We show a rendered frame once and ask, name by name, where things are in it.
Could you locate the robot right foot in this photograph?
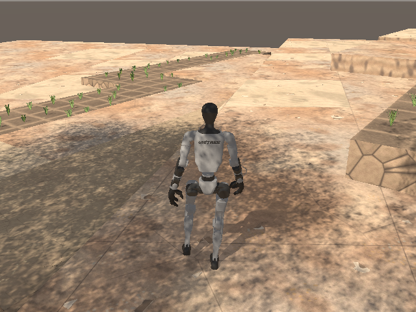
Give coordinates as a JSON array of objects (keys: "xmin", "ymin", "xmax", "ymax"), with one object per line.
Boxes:
[{"xmin": 210, "ymin": 253, "xmax": 219, "ymax": 270}]

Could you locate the robot right upper arm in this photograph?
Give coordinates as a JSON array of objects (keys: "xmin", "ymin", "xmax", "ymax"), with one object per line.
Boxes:
[{"xmin": 223, "ymin": 131, "xmax": 239, "ymax": 167}]

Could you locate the robot left forearm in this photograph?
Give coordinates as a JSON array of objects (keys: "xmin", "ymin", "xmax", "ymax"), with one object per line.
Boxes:
[{"xmin": 170, "ymin": 157, "xmax": 185, "ymax": 190}]

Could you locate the left robot shin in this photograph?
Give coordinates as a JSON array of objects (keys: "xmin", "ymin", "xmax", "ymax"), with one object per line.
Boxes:
[{"xmin": 184, "ymin": 204, "xmax": 194, "ymax": 247}]

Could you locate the robot left hand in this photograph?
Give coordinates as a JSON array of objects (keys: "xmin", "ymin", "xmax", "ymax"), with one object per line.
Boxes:
[{"xmin": 168, "ymin": 188, "xmax": 183, "ymax": 207}]

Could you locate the robot right forearm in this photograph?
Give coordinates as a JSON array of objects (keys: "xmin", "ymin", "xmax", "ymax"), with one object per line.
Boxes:
[{"xmin": 232, "ymin": 158, "xmax": 243, "ymax": 183}]

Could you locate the robot right hand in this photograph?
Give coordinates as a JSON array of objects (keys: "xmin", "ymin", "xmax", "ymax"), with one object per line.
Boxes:
[{"xmin": 229, "ymin": 181, "xmax": 244, "ymax": 195}]

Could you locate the robot left upper arm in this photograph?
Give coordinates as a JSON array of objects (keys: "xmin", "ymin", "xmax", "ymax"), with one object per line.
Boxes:
[{"xmin": 178, "ymin": 131, "xmax": 196, "ymax": 168}]

